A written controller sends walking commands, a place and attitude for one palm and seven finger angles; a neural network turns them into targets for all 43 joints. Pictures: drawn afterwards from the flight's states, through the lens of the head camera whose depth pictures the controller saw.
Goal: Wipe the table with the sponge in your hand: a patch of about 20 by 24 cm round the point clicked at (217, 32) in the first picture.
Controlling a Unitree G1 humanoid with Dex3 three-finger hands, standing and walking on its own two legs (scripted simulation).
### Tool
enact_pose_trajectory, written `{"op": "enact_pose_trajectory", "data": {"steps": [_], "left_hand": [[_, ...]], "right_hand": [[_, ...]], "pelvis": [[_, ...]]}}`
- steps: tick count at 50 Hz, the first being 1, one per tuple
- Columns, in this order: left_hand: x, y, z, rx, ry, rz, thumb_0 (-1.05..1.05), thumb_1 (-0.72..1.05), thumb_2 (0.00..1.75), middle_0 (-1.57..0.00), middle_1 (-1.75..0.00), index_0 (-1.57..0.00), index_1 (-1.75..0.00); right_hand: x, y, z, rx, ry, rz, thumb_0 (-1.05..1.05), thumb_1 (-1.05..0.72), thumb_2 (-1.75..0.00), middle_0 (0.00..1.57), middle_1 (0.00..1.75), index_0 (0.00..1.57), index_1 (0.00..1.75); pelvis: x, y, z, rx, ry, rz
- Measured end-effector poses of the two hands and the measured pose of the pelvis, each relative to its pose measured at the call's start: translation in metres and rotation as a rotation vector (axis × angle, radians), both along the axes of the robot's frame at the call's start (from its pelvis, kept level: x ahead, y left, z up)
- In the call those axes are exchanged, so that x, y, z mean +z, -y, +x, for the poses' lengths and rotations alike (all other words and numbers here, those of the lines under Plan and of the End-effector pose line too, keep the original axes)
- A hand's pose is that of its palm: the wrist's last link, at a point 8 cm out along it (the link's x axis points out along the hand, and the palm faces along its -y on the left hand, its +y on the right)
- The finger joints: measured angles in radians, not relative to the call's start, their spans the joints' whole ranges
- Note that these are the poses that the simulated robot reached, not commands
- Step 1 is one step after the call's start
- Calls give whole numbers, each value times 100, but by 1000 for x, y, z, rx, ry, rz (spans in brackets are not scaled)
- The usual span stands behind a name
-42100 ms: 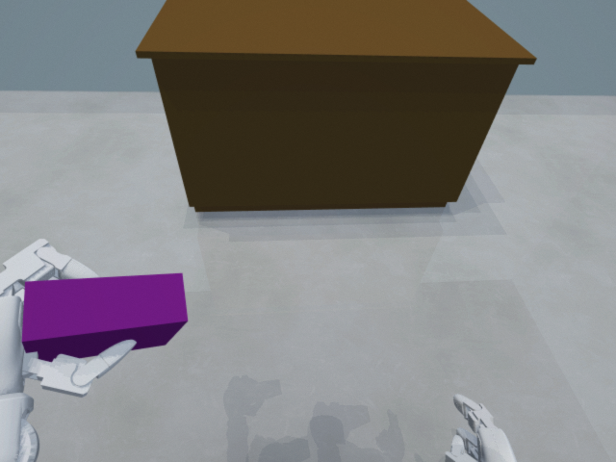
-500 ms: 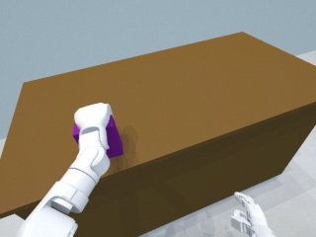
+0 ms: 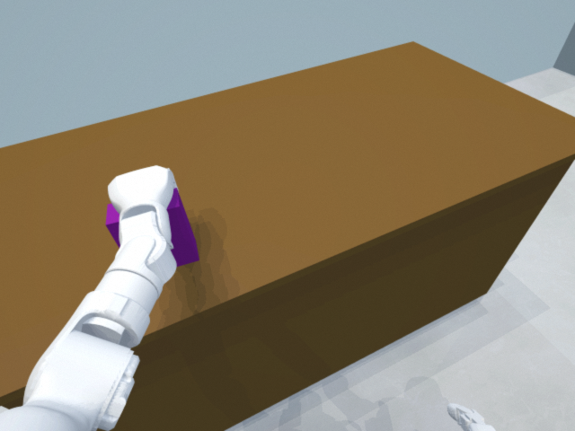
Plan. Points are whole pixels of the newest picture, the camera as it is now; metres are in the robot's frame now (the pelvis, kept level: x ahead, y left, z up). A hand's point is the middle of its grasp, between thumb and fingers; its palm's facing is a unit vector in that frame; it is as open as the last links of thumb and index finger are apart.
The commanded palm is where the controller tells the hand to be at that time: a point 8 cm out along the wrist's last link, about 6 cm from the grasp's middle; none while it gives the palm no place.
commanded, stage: wipe forward along the third lane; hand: left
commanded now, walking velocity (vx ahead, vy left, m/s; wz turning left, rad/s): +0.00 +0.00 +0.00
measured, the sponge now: (160, 242) +0.40 +0.24 +0.05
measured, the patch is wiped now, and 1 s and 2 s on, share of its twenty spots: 0.80 0.85 0.85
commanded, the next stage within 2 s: wipe back along the third lane in 0.88 s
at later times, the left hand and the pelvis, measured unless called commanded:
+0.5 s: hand (150, 191) +0.46 +0.26 +0.10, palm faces -0.07 -0.01 -1.00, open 9.4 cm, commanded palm +0.45 +0.25 +0.14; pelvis +0.01 +0.02 +0.00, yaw +0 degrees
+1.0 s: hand (149, 176) +0.51 +0.27 +0.10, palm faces -0.08 -0.01 -1.00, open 9.4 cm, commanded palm +0.49 +0.27 +0.14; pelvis +0.02 +0.03 +0.00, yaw -1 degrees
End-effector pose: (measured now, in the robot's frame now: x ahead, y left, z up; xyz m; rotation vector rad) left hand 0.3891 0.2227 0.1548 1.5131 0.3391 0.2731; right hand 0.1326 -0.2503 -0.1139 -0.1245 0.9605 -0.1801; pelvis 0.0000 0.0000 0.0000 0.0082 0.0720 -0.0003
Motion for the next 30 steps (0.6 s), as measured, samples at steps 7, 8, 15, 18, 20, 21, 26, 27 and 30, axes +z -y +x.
{"op": "enact_pose_trajectory", "data": {"steps": [7, 8, 15, 18, 20, 21, 26, 27, 30], "left_hand": [[1, -12, 17, 9, -20, 7, 0, -48, 110, -79, -142, -82, -139], [0, -13, 19, 8, -22, 10, 0, -48, 110, -79, -142, -82, -139], [0, -20, 34, 0, -29, 13, 0, -49, 111, -80, -141, -83, -139], [1, -23, 41, 2, -31, 18, 0, -49, 111, -80, -141, -83, -139], [1, -25, 47, 5, -34, 25, 0, -49, 111, -80, -141, -83, -139], [1, -25, 50, 6, -34, 27, 0, -49, 111, -80, -141, -83, -139], [1, -27, 62, 3, -36, 34, 1, -49, 111, -80, -141, -83, -139], [1, -27, 64, 4, -36, 31, 1, -49, 111, -80, -141, -83, -139], [0, -29, 69, 8, -37, 23, 1, -49, 111, -80, -141, -83, -139]], "right_hand": [[-1, 0, -11, -18, -23, -13, 1, -91, -90, 20, 30, 20, 30], [-1, 0, -13, -21, -29, -14, 1, -91, -90, 20, 30, 20, 30], [-7, -5, -26, -33, -82, -14, 1, -91, -90, 20, 30, 20, 30], [-9, -8, -31, -40, -104, -14, 1, -91, -90, 20, 30, 20, 30], [-10, -9, -35, -45, -119, -14, 1, -91, -90, 20, 30, 20, 30], [-10, -10, -36, -47, -126, -15, 1, -91, -90, 20, 30, 20, 30], [-12, -15, -43, -57, -158, -14, 1, -91, -90, 20, 30, 20, 30], [-13, -16, -44, -59, -164, -14, 1, -91, -90, 20, 30, 20, 30], [-13, -18, -46, -64, -175, -13, 1, -91, -90, 20, 30, 20, 30]], "pelvis": [[0, -3, -1, 0, -23, -3], [0, -4, -1, 0, -27, -4], [-1, -10, 3, 1, -52, -9], [-1, -13, 5, 0, -63, -10], [-1, -15, 6, 1, -70, -12], [-1, -16, 6, 0, -74, -12], [-1, -21, 10, -3, -93, -15], [-1, -22, 11, -4, -96, -15], [-1, -25, 14, -5, -103, -17]]}}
